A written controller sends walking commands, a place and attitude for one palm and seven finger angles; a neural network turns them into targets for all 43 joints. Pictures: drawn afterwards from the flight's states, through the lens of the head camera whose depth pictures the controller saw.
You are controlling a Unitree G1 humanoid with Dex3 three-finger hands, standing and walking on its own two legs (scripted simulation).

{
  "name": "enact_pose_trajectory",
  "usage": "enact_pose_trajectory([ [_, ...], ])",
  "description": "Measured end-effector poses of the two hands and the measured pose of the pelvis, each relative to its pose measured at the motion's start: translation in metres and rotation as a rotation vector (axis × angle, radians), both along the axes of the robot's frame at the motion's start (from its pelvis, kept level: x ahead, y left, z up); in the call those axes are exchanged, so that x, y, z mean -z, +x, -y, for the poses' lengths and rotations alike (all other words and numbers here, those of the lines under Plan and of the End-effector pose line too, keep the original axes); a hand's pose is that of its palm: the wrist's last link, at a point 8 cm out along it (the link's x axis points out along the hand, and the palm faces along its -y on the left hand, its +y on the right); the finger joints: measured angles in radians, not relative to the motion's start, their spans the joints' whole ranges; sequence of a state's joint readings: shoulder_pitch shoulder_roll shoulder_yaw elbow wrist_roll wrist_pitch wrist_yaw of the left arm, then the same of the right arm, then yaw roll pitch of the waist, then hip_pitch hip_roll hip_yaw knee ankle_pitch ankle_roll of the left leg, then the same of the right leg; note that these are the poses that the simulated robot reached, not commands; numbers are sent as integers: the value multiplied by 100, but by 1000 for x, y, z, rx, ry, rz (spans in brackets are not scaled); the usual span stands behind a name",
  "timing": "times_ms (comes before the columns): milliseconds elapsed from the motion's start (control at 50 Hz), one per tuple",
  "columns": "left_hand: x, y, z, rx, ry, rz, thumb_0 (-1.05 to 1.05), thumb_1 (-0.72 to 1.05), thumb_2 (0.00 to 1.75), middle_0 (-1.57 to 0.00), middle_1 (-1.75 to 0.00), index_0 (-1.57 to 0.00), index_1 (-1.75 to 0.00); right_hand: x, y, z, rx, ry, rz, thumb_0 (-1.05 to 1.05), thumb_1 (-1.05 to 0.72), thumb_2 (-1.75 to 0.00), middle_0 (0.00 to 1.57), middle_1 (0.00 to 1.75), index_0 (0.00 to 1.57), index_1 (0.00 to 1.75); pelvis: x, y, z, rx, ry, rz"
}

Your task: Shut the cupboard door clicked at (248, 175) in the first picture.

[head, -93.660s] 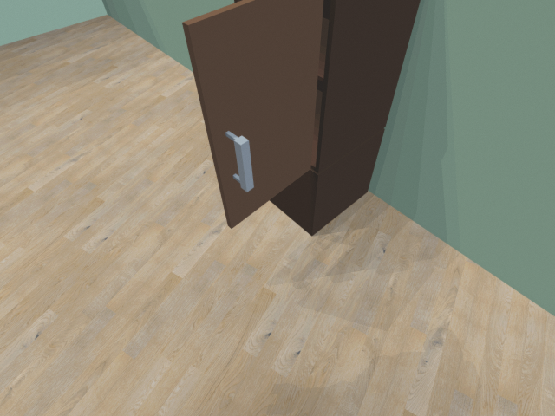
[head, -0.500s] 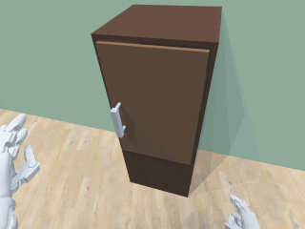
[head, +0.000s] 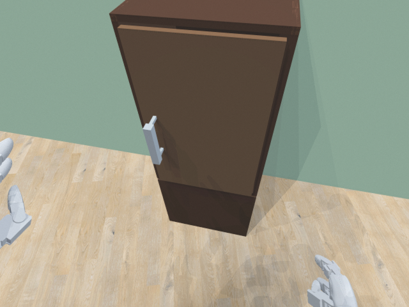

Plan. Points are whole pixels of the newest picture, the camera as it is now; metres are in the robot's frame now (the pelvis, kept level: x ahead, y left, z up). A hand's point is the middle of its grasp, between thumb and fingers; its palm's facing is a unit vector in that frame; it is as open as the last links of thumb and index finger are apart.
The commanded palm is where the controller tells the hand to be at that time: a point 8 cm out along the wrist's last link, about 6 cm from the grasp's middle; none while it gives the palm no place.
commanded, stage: step back with the hand held close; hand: left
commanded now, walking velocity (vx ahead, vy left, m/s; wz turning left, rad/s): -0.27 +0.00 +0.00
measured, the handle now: (155, 140) +0.59 +0.20 -0.08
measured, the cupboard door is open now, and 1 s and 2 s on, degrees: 0 0 0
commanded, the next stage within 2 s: stop stepping back and stand still in 0.92 s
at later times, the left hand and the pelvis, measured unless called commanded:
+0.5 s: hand out of the picture +0.10 +0.27 +0.17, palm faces +0.52 -0.73 -0.45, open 7.4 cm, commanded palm +0.04 +0.30 +0.18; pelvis -0.08 -0.01 -0.01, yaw +4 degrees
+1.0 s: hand out of the picture +0.01 +0.28 +0.17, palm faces +0.51 -0.77 -0.39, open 7.4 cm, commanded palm -0.04 +0.31 +0.18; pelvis -0.17 +0.01 -0.02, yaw +3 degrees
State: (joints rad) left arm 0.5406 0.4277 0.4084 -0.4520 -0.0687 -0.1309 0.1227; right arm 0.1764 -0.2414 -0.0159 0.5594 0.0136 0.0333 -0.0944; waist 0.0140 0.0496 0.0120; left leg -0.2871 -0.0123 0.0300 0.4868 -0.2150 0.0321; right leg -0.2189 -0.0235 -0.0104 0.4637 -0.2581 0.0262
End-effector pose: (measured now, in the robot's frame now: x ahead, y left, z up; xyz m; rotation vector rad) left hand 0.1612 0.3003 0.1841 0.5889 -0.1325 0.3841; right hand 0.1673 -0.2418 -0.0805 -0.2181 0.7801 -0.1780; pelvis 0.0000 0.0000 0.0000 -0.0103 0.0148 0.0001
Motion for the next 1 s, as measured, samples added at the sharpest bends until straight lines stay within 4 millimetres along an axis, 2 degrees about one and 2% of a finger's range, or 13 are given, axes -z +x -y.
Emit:
enact_pose_trajectory([
  [100, -5, -13, -9, 3, 18, 36, 1, 88, 90, -21, -30, -21, -30, -5, -14, -10, -1, 9, 26, 1, -90, -90, 20, 30, 20, 30, 1, -16, -5, 5, -3, 0],
  [220, 5, -43, -11, -2, 0, 47, 1, 89, 90, -21, -30, -21, -30, -6, -35, -15, -17, 3, 52, 1, -90, -90, 20, 30, 21, 30, 5, -38, -7, -3, -13, 5],
  [340, 13, -73, -13, -39, -1, 93, 1, 88, 90, -21, -30, -21, -30, -2, -59, -12, -53, -29, 40, 1, -90, -90, 20, 30, 21, 30, 10, -58, -2, -32, -26, 15],
  [480, 4, -102, -5, -56, 23, 184, 1, 88, 90, -21, -30, -21, -30, 3, -80, -5, -100, -46, 27, 1, -90, -90, 20, 30, 21, 30, 14, -78, 8, -70, -28, 21],
  [620, 2, -118, -5, -9, 1, 223, 1, 88, 90, -21, -30, -21, -30, 3, -102, -3, -79, -63, 15, 1, -90, -90, 20, 30, 21, 30, 15, -97, 0, -62, -29, 22],
  [740, 0, -128, -23, 2, 46, 221, 1, 88, 90, -21, -30, -21, -30, -1, -124, -15, -60, -70, 32, 1, -90, -90, 20, 30, 20, 30, 15, -118, -6, -103, -78, 16],
  [820, -9, -156, -30, -24, 89, 248, 1, 88, 90, -21, -30, -21, -30, 1, -130, -25, -111, -51, 25, 1, -90, -90, 20, 30, 20, 30, 16, -129, -1, -142, -85, -27],
  [900, 2, -186, -25, -48, 87, 221, 1, 89, 90, -21, -30, -21, -30, 11, -127, -31, -164, -31, 51, 1, -90, -90, 20, 30, 21, 30, 26, -149, 2, -84, -66, -59],
  [960, 9, -197, -18, -39, 14, 215, 1, 88, 90, -20, -30, -21, -30, 10, -134, -37, -168, -24, 54, 1, -90, -90, 20, 30, 21, 30, 21, -162, -2, -63, -76, -15],
  [1000, 6, -200, -14, -4, -13, 255, 1, 88, 90, -21, -30, -21, -30, 6, -141, -40, -152, -27, 76, 1, -90, -90, 20, 30, 21, 30, 21, -167, -5, -58, -76, 15],
])
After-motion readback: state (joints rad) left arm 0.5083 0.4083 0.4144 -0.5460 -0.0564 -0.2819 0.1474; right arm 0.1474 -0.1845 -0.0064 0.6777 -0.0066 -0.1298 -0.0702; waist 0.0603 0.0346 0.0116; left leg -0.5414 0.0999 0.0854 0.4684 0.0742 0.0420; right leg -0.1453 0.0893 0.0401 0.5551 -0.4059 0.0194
